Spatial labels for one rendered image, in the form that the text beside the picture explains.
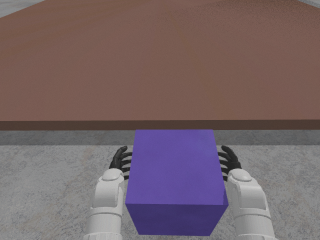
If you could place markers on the robot right forearm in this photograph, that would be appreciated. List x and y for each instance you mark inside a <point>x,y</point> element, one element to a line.
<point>250,207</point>

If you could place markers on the robot left forearm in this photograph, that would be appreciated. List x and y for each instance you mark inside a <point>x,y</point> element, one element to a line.
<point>106,207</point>

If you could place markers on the robot right hand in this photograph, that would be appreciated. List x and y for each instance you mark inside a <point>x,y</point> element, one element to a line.
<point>231,163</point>

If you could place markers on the carton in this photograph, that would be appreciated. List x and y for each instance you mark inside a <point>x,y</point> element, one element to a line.
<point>175,185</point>

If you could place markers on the robot left hand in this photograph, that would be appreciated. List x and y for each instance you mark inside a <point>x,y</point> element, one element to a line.
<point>117,162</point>

